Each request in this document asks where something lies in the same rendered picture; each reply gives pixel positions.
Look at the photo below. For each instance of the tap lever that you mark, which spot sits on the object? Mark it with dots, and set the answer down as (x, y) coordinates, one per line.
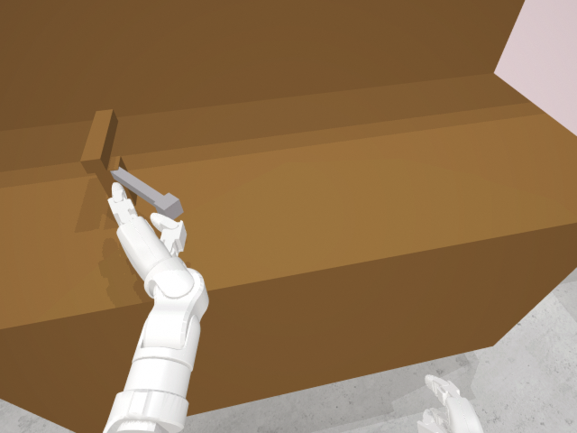
(167, 205)

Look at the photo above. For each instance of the left robot forearm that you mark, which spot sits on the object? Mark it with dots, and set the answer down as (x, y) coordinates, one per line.
(154, 396)

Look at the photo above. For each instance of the right robot hand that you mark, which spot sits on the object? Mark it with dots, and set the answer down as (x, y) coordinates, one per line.
(460, 416)

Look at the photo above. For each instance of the counter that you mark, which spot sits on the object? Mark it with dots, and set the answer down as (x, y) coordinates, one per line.
(360, 191)

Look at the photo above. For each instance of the left robot hand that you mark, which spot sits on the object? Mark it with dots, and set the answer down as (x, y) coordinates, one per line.
(143, 248)

